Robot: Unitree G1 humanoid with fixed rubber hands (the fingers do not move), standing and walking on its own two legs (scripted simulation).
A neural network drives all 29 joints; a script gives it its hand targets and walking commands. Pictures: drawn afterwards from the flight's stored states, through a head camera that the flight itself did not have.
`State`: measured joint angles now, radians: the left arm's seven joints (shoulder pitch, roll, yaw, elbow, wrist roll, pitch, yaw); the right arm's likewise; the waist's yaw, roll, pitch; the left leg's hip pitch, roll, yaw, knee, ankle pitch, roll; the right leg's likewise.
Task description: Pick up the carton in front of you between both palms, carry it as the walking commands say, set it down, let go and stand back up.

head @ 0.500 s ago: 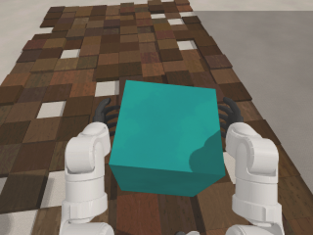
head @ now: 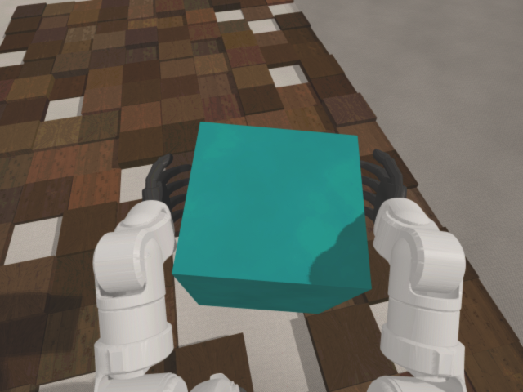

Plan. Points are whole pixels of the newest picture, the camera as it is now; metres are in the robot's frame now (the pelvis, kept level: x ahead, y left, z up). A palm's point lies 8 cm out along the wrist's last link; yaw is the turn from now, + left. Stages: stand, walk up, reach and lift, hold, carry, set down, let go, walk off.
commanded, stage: carry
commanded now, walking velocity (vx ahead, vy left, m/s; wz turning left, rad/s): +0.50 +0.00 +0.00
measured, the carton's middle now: (267, 231) +0.35 -0.01 +0.04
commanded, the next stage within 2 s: none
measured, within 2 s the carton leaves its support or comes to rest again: neither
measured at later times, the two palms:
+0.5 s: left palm (187, 47) +0.67 +0.11 +0.17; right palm (348, 34) +0.69 -0.19 +0.16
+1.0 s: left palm out of the picture +0.98 +0.17 +0.15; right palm out of the picture +0.98 -0.13 +0.16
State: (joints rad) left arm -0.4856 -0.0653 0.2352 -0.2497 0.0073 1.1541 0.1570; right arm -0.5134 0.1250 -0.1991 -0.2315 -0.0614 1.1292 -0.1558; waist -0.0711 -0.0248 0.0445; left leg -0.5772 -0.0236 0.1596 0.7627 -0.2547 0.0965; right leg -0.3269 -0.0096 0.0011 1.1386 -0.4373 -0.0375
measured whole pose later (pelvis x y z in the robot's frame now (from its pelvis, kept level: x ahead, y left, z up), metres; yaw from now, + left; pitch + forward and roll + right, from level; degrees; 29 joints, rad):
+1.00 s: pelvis +0.62 +0.02 +0.02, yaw +2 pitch +6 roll -2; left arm -0.63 -0.11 0.26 -0.25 0.07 1.24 0.17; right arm -0.61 0.10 -0.28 -0.25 -0.02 1.21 -0.16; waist -0.05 0.00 0.03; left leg -0.16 -0.02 0.03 0.27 -0.68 0.11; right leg -0.62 -0.01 -0.11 0.81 -0.44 0.01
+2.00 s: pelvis +1.33 +0.06 +0.01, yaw +1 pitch +4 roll -3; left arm -0.52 -0.13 0.18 0.02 0.12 1.13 0.16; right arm -0.47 0.05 -0.23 -0.04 -0.08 1.15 -0.12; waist 0.05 0.05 -0.09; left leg -0.35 -0.01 0.00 1.25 -0.36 0.02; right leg -0.47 0.04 -0.20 0.60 0.05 -0.20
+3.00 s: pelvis +1.89 +0.11 +0.00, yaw +2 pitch +5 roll -2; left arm -0.73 -0.10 0.26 -0.19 0.05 1.20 0.21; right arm -0.71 0.10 -0.29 -0.23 -0.10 1.29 -0.22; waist 0.06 0.02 0.01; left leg -0.42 0.01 0.04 0.42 -0.09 0.00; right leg -0.38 0.00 -0.12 0.70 -0.40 -0.03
